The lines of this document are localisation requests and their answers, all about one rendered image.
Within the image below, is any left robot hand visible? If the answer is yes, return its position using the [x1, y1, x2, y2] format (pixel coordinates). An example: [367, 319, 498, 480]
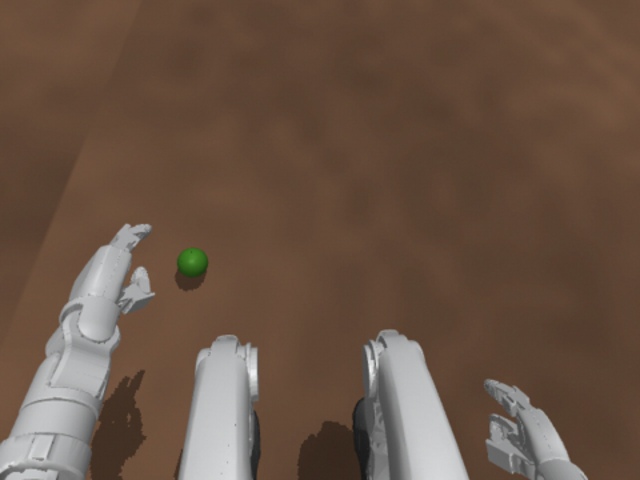
[68, 224, 155, 315]

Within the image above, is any right robot hand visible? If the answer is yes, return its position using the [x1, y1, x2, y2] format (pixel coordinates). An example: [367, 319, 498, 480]
[484, 379, 570, 480]

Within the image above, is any right robot foot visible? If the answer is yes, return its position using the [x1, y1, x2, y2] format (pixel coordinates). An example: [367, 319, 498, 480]
[353, 397, 370, 480]

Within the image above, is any right robot arm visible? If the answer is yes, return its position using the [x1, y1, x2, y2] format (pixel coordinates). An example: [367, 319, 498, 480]
[534, 459, 588, 480]

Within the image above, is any ball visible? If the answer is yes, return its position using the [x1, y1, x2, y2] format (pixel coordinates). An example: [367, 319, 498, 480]
[177, 248, 208, 277]

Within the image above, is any left robot arm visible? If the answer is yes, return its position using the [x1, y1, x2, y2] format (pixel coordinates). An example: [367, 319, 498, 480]
[0, 296, 121, 480]

